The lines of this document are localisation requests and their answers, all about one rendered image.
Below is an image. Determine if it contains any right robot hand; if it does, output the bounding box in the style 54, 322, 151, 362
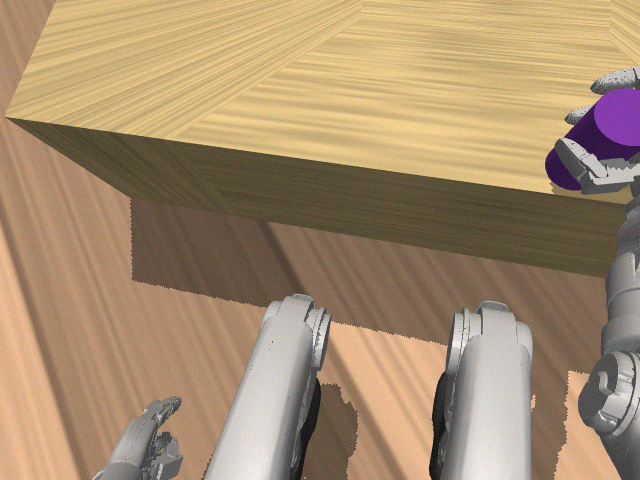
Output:
555, 66, 640, 198

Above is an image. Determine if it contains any right robot arm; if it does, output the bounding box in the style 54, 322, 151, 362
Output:
578, 195, 640, 480

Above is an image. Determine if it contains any right robot foot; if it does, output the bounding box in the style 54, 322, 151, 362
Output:
429, 371, 449, 480

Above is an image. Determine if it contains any left robot hand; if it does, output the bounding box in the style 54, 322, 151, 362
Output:
107, 396, 184, 480

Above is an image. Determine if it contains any left robot foot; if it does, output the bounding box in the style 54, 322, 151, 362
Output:
289, 377, 321, 480

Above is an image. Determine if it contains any can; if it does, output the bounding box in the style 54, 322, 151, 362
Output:
545, 88, 640, 191

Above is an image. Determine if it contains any left robot arm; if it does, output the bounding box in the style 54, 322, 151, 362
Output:
92, 462, 143, 480

